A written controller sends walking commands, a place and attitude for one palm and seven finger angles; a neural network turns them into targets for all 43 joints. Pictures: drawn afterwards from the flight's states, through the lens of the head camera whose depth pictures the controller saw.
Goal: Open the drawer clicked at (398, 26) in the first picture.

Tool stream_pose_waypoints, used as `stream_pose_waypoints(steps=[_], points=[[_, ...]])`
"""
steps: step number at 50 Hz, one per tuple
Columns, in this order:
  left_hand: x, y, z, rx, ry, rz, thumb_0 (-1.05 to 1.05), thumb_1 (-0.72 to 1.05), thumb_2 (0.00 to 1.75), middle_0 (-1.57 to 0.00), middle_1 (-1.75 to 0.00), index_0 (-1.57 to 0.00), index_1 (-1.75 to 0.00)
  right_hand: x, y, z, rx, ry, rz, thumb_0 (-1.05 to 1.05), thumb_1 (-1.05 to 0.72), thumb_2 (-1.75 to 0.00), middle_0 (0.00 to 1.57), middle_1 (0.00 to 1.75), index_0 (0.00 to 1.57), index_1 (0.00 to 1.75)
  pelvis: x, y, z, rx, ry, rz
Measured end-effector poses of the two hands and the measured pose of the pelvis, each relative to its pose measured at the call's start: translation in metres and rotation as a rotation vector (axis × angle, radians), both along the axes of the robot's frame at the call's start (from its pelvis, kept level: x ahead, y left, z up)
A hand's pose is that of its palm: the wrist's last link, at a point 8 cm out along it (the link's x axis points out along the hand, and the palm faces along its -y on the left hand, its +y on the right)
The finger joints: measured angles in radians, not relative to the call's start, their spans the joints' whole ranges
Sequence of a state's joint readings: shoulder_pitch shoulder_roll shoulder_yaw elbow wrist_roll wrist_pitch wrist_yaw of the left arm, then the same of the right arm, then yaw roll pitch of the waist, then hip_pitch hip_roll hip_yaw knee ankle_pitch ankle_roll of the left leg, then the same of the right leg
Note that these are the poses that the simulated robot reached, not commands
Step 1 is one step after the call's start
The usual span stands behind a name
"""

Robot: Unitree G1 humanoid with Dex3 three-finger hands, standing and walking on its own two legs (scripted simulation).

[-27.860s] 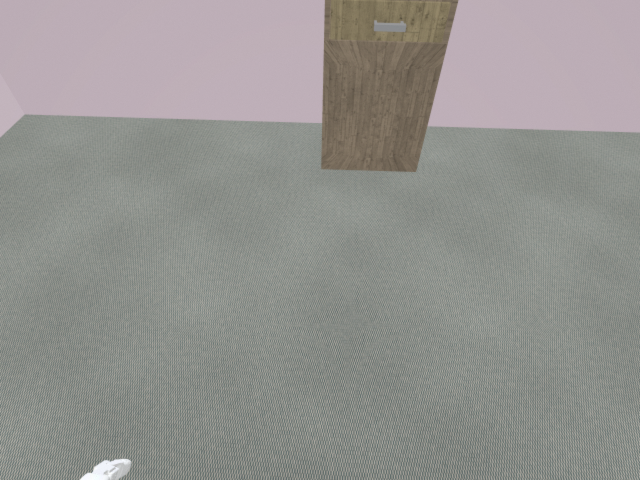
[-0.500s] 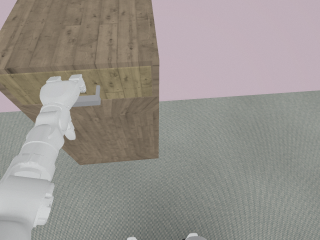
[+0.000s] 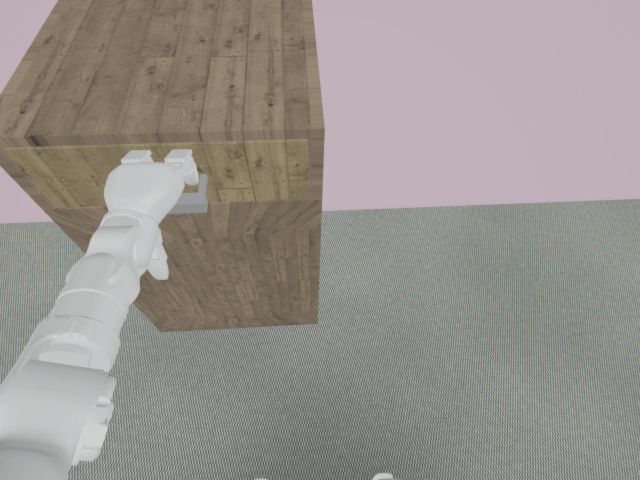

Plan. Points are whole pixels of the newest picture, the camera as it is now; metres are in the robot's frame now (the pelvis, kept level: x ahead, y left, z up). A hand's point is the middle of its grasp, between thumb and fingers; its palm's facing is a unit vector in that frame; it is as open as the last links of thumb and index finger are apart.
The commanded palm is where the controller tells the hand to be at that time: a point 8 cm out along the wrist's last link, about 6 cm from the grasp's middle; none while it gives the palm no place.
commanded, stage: re-aim the fingers above the handle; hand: left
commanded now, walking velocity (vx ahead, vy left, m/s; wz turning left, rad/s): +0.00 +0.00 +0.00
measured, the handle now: (169, 192) +0.54 +0.24 -0.03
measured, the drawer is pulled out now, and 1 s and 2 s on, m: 0.00 0.00 0.00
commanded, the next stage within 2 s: lower the fingers behind the handle in 0.30 s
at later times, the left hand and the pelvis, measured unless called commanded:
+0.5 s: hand (168, 203) +0.47 +0.21 +0.04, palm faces +0.02 -0.05 -1.00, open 13.8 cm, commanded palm +0.44 +0.23 +0.08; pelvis -0.01 +0.00 -0.01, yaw +0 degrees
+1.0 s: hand (164, 224) +0.46 +0.23 -0.01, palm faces -0.02 -0.03 -1.00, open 13.8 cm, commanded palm +0.44 +0.23 +0.05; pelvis -0.01 +0.01 -0.02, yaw -1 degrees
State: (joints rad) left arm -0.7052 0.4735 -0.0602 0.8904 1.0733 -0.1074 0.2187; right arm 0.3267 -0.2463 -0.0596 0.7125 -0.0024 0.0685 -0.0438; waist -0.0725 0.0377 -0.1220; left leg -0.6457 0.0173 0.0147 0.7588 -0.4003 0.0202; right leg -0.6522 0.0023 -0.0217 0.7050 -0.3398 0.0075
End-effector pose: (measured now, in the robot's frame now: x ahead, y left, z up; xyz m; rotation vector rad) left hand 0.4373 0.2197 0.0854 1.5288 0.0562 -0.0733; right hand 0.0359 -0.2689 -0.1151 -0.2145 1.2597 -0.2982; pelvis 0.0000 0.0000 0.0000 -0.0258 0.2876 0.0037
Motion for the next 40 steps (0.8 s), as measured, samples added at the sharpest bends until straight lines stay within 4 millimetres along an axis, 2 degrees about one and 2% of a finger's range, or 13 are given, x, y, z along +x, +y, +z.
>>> stream_pose_waypoints(steps=[3,7,11,13,18,21,24,28,33,36,40], points=[[0.006,-0.004,0.006,-0.002,-0.074,-0.014,0.00,-0.49,0.30,-0.32,-1.20,-0.32,-1.20,0.002,-0.005,0.000,-0.008,-0.015,0.006,0.01,-0.90,-0.90,0.20,0.30,0.21,0.30,-0.003,-0.002,-0.003,0.001,0.009,-0.003],[0.010,0.010,0.010,0.044,-0.122,0.081,0.00,-0.49,0.30,-0.32,-1.20,-0.32,-1.20,-0.001,-0.009,-0.005,0.008,-0.017,0.004,0.01,-0.90,-0.90,0.20,0.30,0.21,0.30,-0.006,-0.003,-0.005,0.005,0.027,-0.016],[0.003,0.029,0.005,0.096,-0.049,0.188,0.00,-0.48,0.30,-0.31,-1.20,-0.32,-1.20,-0.007,-0.007,-0.009,0.038,0.000,-0.011,0.01,-0.90,-0.90,0.20,0.30,0.21,0.30,-0.006,-0.004,-0.004,0.009,0.027,-0.025],[-0.003,0.032,0.000,0.100,0.008,0.203,0.00,-0.48,0.30,-0.31,-1.20,-0.32,-1.20,-0.011,-0.005,-0.009,0.043,0.011,-0.015,0.01,-0.90,-0.90,0.20,0.30,0.21,0.30,-0.006,-0.004,-0.002,0.009,0.019,-0.021],[-0.007,0.014,-0.004,0.041,0.060,0.084,0.00,-0.48,0.30,-0.32,-1.20,-0.32,-1.20,-0.015,-0.005,-0.004,0.013,0.025,-0.014,0.01,-0.90,-0.90,0.20,0.30,0.21,0.30,-0.005,-0.006,0.001,0.006,-0.002,-0.004],[-0.002,-0.004,0.000,0.009,0.004,-0.014,0.00,-0.49,0.30,-0.32,-1.20,-0.32,-1.20,-0.016,-0.008,-0.001,-0.010,0.019,-0.012,0.01,-0.90,-0.90,0.20,0.30,0.21,0.30,-0.007,-0.006,-0.001,0.004,0.001,0.002],[0.005,-0.010,0.006,-0.008,-0.080,-0.030,0.00,-0.49,0.30,-0.32,-1.20,-0.32,-1.20,-0.017,-0.010,-0.002,-0.016,0.012,-0.013,0.01,-0.90,-0.90,0.20,0.30,0.21,0.30,-0.009,-0.005,-0.004,0.004,0.016,-0.005],[0.012,0.003,0.000,0.033,-0.108,0.072,0.00,-0.49,0.30,-0.32,-1.20,-0.32,-1.20,-0.021,-0.009,-0.007,0.005,0.015,-0.016,0.01,-0.90,-0.90,0.20,0.30,0.21,0.30,-0.012,-0.003,-0.008,0.007,0.040,-0.021],[0.008,0.026,-0.022,0.095,0.015,0.187,0.00,-0.48,0.30,-0.31,-1.20,-0.31,-1.20,-0.030,-0.003,-0.011,0.029,0.041,-0.033,0.01,-0.90,-0.90,0.20,0.30,0.21,0.30,-0.012,-0.001,-0.008,0.008,0.053,-0.030],[0.005,0.031,-0.030,0.064,0.066,0.179,0.00,-0.48,0.30,-0.31,-1.20,-0.31,-1.20,-0.036,-0.001,-0.009,0.017,0.062,-0.039,0.01,-0.90,-0.90,0.20,0.30,0.21,0.30,-0.011,0.000,-0.007,0.005,0.053,-0.024],[0.007,0.028,-0.023,0.031,0.037,0.080,0.00,-0.48,0.30,-0.32,-1.20,-0.30,-1.20,-0.041,0.000,-0.006,-0.015,0.086,-0.036,0.01,-0.90,-0.90,0.20,0.30,0.21,0.30,-0.008,0.001,-0.009,-0.003,0.058,-0.012]])
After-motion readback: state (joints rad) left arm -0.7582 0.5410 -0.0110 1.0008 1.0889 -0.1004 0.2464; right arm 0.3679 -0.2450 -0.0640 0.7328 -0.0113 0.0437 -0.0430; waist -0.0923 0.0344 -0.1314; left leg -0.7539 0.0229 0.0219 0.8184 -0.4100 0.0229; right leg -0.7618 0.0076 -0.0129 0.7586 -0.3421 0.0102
